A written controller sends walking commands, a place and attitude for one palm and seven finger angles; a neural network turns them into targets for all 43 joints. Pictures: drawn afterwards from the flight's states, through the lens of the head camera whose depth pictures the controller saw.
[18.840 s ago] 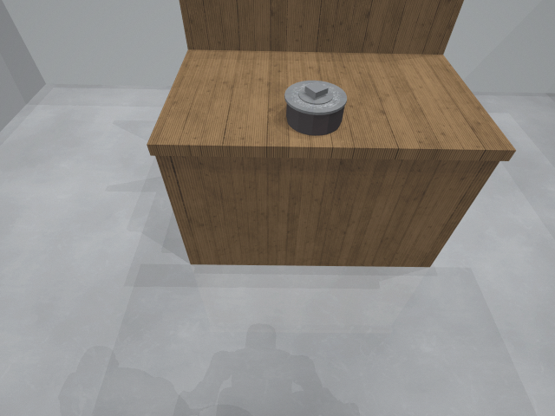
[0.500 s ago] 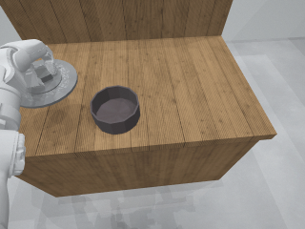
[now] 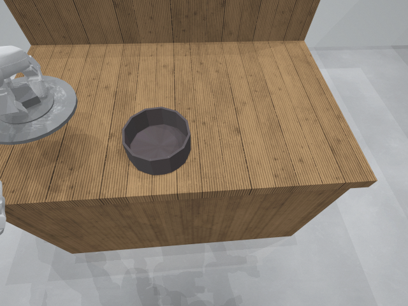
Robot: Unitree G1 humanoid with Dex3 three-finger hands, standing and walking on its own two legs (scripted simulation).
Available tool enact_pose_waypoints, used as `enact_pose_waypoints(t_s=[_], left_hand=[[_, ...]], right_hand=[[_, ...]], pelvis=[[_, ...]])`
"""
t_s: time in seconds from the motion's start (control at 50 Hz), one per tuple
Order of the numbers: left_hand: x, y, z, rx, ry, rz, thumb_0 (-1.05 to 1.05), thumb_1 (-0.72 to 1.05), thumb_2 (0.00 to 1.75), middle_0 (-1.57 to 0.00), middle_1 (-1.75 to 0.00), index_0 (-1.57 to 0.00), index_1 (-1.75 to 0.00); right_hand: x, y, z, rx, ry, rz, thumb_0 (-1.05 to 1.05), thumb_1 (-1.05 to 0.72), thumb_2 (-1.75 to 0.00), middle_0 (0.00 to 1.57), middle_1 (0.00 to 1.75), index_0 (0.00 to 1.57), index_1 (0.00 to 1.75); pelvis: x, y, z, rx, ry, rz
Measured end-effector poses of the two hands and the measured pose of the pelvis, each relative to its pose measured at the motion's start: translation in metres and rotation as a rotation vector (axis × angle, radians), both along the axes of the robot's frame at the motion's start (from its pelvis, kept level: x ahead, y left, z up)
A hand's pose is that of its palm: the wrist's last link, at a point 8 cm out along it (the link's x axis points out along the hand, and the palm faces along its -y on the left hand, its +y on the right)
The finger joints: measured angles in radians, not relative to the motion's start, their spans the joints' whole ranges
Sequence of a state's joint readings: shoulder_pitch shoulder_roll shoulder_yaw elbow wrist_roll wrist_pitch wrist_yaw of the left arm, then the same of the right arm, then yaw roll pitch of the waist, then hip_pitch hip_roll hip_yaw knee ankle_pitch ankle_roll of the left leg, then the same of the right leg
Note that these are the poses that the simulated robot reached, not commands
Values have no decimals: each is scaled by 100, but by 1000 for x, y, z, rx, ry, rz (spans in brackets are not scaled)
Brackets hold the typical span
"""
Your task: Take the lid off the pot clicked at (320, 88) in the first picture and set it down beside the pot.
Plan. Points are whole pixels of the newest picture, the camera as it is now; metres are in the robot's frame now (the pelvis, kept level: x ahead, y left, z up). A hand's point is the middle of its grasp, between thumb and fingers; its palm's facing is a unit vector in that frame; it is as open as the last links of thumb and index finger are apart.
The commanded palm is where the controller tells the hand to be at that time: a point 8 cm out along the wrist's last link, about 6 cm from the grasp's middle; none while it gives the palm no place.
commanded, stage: lower the lid onto the table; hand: left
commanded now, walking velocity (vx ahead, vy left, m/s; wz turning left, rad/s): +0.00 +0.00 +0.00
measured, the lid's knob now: (20, 97) +0.48 +0.34 +0.12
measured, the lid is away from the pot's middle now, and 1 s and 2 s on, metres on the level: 0.24 0.24 0.25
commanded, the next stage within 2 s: none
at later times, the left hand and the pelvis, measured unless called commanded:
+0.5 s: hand (23, 100) +0.47 +0.33 +0.13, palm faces -0.41 -0.12 -0.90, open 7.5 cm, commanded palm +0.50 +0.33 +0.19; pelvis +0.00 +0.01 +0.00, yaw -1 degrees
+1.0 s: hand (26, 118) +0.45 +0.33 +0.10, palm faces -0.43 -0.10 -0.90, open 7.5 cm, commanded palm +0.50 +0.33 +0.16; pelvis -0.01 +0.01 -0.01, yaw -1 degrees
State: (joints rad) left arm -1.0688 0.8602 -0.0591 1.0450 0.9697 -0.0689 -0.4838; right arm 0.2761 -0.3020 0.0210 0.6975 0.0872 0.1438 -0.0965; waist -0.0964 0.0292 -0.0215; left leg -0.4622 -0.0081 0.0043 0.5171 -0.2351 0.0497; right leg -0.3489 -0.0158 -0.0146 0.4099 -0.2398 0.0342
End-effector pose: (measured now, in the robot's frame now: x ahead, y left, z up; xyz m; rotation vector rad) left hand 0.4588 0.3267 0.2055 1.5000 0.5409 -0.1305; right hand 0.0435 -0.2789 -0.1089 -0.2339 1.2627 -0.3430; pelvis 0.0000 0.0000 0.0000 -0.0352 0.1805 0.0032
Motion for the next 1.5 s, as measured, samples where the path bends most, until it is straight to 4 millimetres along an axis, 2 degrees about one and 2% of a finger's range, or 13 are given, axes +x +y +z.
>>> enact_pose_waypoints(t_s=[0.16,0.3,0.62,1.02,1.24,1.5], left_hand=[[2,-7,0,-18,-18,-50,5,18,82,-55,-96,-69,-102],[10,-11,-9,-31,-12,-46,5,18,82,-55,-96,-69,-103],[11,9,-27,-39,3,-12,5,18,81,-55,-96,-69,-103],[-4,6,-53,-40,25,-56,5,19,82,-55,-96,-69,-103],[-4,9,-71,-37,56,-67,4,19,82,-55,-96,-69,-103],[6,10,-85,-55,50,-76,4,19,82,-55,-96,-69,-103]], right_hand=[[1,5,-1,3,2,10,0,-90,-90,21,30,21,30],[-6,7,-1,4,-5,-12,0,-90,-90,21,30,21,30],[-40,3,0,-23,100,-69,0,-90,-90,21,30,21,30],[-25,9,-3,-31,30,-42,0,-90,-90,21,30,21,30],[-45,8,-3,-56,72,-65,0,-90,-90,21,30,21,30],[-66,12,-2,-70,127,-98,0,-90,-90,21,30,21,30]], pelvis=[[-1,2,-1,-2,2,5],[-2,4,-1,-2,9,-10],[2,6,-4,-8,38,-18],[-7,9,-8,-14,41,-18],[-8,11,-11,-19,54,-22],[-6,16,-14,-24,78,-31]])
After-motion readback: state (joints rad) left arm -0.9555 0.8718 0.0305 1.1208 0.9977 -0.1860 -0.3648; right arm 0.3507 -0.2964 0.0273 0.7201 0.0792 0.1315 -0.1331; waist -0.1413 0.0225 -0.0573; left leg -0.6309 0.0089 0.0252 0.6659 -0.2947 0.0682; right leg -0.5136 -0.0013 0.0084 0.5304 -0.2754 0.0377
